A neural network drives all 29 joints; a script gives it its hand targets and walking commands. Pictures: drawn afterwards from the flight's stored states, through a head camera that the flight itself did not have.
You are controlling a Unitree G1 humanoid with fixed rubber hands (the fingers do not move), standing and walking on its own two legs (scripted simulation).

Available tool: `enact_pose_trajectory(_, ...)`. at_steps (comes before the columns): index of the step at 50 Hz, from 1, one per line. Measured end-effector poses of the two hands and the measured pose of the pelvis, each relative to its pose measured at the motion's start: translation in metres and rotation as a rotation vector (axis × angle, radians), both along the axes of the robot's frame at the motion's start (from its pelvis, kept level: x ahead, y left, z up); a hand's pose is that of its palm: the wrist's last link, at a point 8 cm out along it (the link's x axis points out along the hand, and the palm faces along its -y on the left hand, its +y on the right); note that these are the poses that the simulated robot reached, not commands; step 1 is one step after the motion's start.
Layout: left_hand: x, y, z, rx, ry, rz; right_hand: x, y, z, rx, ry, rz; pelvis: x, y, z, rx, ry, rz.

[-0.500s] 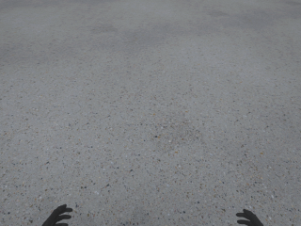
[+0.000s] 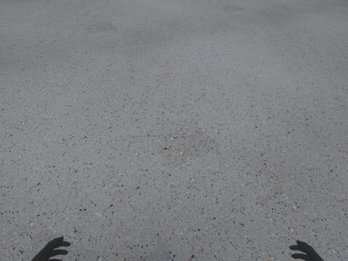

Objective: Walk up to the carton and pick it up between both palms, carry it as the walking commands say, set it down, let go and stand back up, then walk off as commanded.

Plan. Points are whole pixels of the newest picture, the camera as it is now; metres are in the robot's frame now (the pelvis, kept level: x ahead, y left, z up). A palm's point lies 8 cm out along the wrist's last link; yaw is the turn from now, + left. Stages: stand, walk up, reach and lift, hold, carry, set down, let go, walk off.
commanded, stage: walk up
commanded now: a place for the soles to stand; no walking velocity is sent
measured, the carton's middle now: out of the picture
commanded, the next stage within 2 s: none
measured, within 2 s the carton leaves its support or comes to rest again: neither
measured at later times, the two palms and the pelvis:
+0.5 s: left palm out of the picture +0.05 +0.32 -0.09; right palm out of the picture +0.04 -0.27 -0.05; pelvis -0.08 +0.03 +0.01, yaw -2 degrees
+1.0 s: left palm out of the picture -0.01 +0.31 -0.06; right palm out of the picture -0.11 -0.32 -0.07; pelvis -0.18 +0.02 +0.00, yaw -9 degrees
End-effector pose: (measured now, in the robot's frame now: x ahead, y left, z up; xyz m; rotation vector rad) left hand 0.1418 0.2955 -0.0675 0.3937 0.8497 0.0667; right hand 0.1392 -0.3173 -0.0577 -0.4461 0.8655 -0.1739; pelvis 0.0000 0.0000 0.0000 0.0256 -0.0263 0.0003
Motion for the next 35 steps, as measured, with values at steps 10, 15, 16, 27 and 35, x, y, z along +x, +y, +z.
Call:
enact_pose_trajectory(10, -0.034, -0.005, 0.015, 0.054, 0.043, 0.015, -0.035, -0.005, -0.016, 0.048, 0.059, -0.015, -0.028, -0.008, 0.007, -0.010, 0.024, -0.011)
enact_pose_trajectory(15, -0.050, 0.005, 0.006, 0.047, 0.053, 0.015, -0.053, 0.005, -0.019, 0.039, 0.071, -0.017, -0.044, 0.003, 0.003, -0.027, 0.035, -0.014)
enact_pose_trajectory(16, -0.054, 0.008, 0.003, 0.041, 0.056, 0.015, -0.057, 0.009, -0.018, 0.036, 0.072, -0.017, -0.048, 0.006, 0.002, -0.031, 0.038, -0.014)
enact_pose_trajectory(27, -0.091, 0.027, -0.021, -0.070, 0.076, -0.022, -0.113, 0.047, 0.014, -0.011, 0.056, -0.058, -0.091, 0.036, 0.011, -0.066, 0.025, -0.042)
enact_pose_trajectory(35, -0.109, 0.019, -0.025, -0.095, 0.091, -0.086, -0.154, 0.027, 0.033, -0.069, 0.037, -0.089, -0.121, 0.034, 0.013, -0.041, 0.019, -0.086)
